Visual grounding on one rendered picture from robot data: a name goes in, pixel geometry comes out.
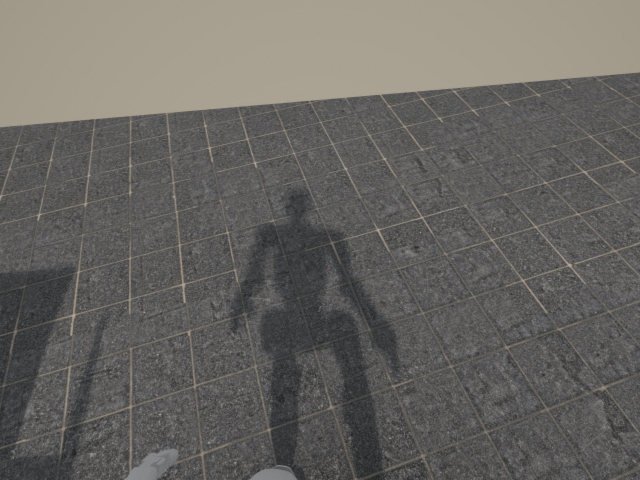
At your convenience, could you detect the left robot shin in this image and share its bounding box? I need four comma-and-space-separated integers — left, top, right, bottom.
274, 465, 297, 479

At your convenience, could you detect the robot left hand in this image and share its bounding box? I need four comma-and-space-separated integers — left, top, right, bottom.
126, 449, 178, 480

